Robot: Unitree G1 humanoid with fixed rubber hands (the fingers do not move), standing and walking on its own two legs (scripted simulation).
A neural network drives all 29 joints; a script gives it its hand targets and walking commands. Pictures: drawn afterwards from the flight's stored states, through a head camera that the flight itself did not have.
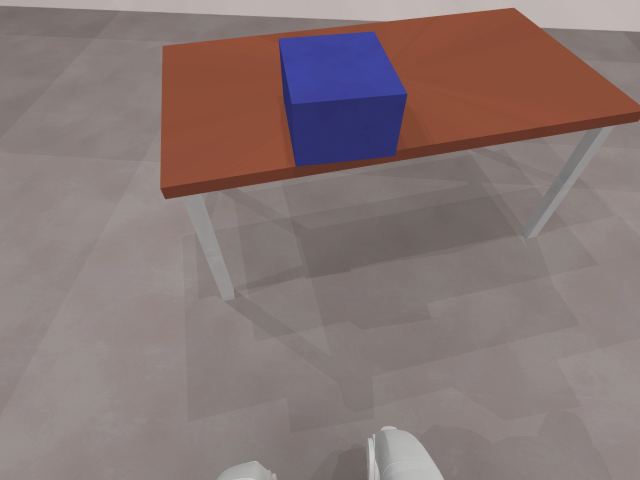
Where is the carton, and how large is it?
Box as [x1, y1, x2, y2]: [279, 31, 406, 166]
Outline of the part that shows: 373,31 279,38 283,97 296,166 394,155 406,98 406,92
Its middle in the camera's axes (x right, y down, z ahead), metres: +0.04 -0.35 +0.95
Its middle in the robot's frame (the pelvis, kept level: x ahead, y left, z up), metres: +0.94 -0.04 -0.07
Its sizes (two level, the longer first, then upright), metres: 0.286 0.243 0.167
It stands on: a table, 0.59 m high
